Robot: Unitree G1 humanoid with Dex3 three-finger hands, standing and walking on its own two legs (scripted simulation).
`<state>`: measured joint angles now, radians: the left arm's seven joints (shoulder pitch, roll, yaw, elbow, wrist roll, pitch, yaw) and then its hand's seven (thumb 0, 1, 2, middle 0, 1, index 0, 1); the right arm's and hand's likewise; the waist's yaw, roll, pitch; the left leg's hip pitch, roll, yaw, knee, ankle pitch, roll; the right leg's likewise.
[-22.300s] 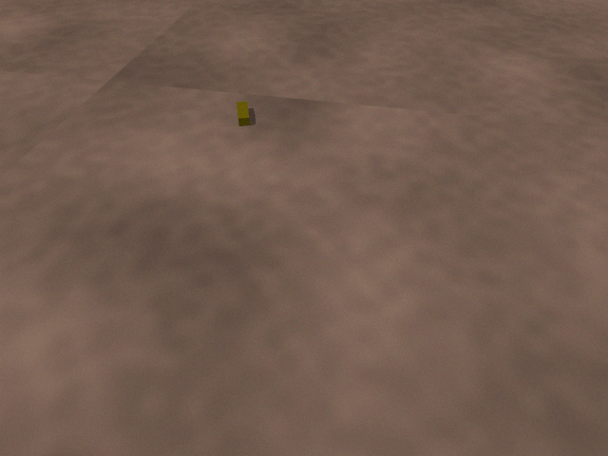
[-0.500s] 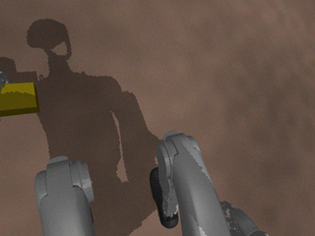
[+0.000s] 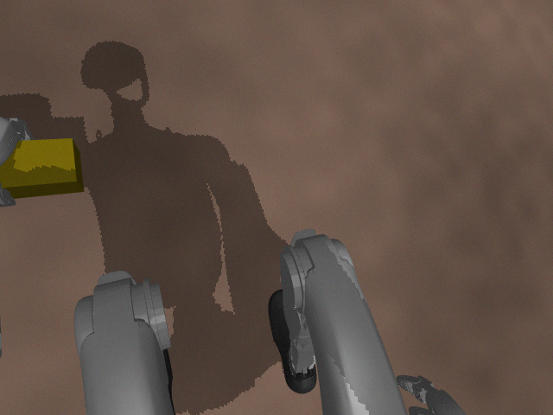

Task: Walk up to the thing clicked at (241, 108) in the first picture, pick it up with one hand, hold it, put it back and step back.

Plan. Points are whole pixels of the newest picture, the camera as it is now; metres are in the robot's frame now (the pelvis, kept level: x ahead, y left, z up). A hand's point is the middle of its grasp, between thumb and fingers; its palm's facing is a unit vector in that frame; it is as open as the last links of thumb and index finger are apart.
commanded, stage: lift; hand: left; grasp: from above
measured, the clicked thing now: out of the picture +0.48 +0.31 -0.19
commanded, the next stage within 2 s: hold in 1.60 s
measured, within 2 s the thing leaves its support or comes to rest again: neither
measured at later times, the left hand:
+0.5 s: hand out of the picture +0.41 +0.32 -0.04, palm faces -0.47 -0.07 -0.88, open 9.6 cm
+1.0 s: hand out of the picture +0.34 +0.27 +0.18, palm faces -0.46 -0.11 -0.88, open 9.5 cm
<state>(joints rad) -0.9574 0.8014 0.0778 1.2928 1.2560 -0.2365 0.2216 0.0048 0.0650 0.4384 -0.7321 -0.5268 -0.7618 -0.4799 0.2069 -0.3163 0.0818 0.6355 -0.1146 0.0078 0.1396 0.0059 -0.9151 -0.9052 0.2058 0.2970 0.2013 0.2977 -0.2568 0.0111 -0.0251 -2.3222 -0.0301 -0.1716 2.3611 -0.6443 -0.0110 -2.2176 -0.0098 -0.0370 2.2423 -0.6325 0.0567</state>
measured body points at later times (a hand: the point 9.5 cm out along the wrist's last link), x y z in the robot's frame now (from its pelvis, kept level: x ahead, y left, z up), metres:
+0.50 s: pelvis +0.00 +0.00 +0.08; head +0.20 +0.07 +0.48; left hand +0.43 +0.32 +0.01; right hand +0.12 -0.26 -0.03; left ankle +0.08 +0.12 -0.31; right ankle +0.12 -0.15 -0.31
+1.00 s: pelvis +0.02 +0.00 +0.26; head +0.13 +0.02 +0.70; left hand +0.36 +0.28 +0.23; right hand +0.17 -0.25 +0.14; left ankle +0.08 +0.13 -0.31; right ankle +0.12 -0.15 -0.31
